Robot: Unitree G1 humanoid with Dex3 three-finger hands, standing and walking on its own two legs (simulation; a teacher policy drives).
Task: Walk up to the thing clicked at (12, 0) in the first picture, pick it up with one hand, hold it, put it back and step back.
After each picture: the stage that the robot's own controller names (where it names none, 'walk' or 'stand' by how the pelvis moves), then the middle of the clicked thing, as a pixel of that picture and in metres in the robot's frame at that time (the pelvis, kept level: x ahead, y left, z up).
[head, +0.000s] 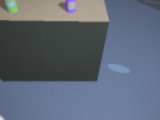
stand; out of the picture +0.99 +0.47 +0.04
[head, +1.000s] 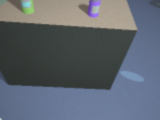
walk; out of the picture +0.88 +0.30 +0.07
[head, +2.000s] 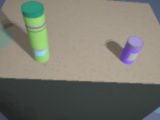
stand; (37, 36) +0.51 +0.17 +0.06
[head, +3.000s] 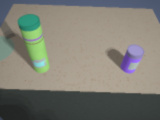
walk; (36, 47) +0.48 +0.20 +0.05
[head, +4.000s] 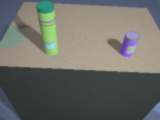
stand; (48, 31) +0.61 +0.16 +0.05
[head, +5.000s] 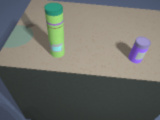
stand; (55, 33) +0.59 +0.13 +0.04
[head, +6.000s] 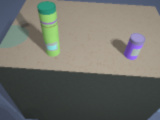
stand; (50, 31) +0.59 +0.15 +0.04
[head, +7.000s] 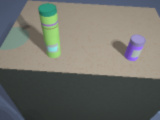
stand; (51, 33) +0.59 +0.15 +0.04
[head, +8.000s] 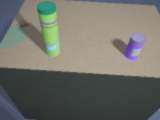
stand; (50, 32) +0.58 +0.15 +0.04
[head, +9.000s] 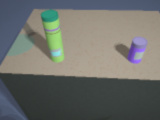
rise first; (54, 38) +0.58 +0.17 +0.05
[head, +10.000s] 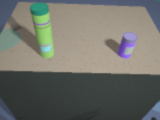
go down; (43, 33) +0.59 +0.16 +0.05
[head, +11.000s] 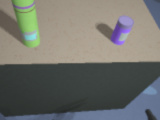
go down; (26, 18) +0.57 +0.17 +0.08
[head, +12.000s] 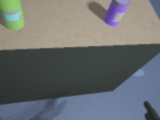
close in; out of the picture +0.58 +0.18 +0.11
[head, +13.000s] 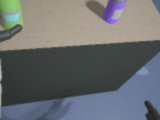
close; out of the picture +0.59 +0.17 +0.12
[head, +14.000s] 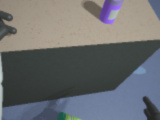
lift; out of the picture +0.26 -0.09 -0.53
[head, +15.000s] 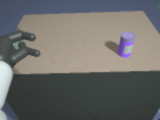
lift; out of the picture +0.32 +0.38 -0.71
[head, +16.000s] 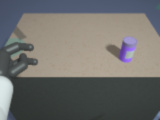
hold; out of the picture +0.28 +0.39 -0.73
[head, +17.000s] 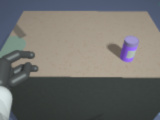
hold; out of the picture +0.26 +0.39 -0.73
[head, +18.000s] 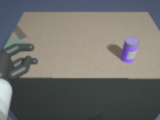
hold; out of the picture +0.25 +0.39 -0.73
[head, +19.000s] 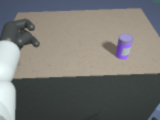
crouch; out of the picture +0.26 +0.39 -0.74
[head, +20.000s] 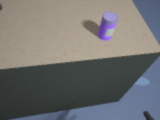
lower; out of the picture +0.25 +0.39 -0.72
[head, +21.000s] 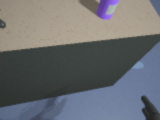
lower; out of the picture +0.25 +0.39 -0.66
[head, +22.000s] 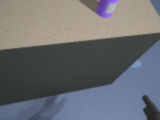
lower; out of the picture +0.27 +0.38 -0.66
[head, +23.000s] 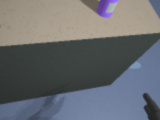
lower; out of the picture +0.30 +0.38 -0.66
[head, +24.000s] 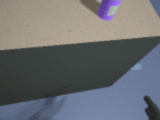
lower; out of the picture +0.31 +0.38 -0.66
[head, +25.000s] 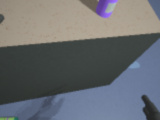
open; out of the picture +0.34 +0.38 -0.66
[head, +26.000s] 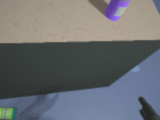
sink last; out of the picture +0.37 +0.36 -0.66
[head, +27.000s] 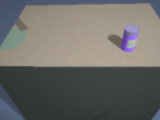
sink last; out of the picture +0.44 +0.38 -0.70
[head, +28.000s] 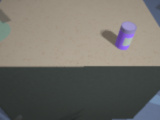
stand; out of the picture +0.39 +0.37 -0.69
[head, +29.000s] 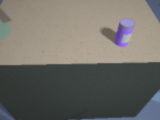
stand; out of the picture +0.39 +0.38 -0.69
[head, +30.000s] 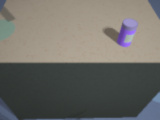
stand; out of the picture +0.38 +0.37 -0.69
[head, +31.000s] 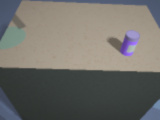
stand; out of the picture +0.37 +0.36 -0.74
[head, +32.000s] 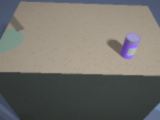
stand; out of the picture +0.33 +0.37 -0.75
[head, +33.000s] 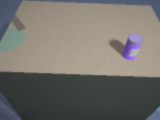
stand; out of the picture +0.31 +0.37 -0.75
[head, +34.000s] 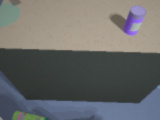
walk; (30, 119) +0.36 +0.38 -0.72
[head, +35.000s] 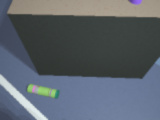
walk; (43, 91) +0.57 +0.33 -0.72
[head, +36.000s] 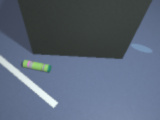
walk; (37, 66) +0.87 +0.38 -0.73
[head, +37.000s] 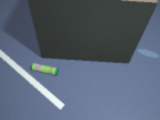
stand; (45, 69) +0.92 +0.35 -0.73
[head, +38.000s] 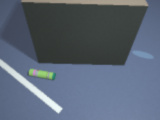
stand; (42, 74) +0.92 +0.36 -0.75
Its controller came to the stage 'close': yes
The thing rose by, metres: 0.00
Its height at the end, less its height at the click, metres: -0.79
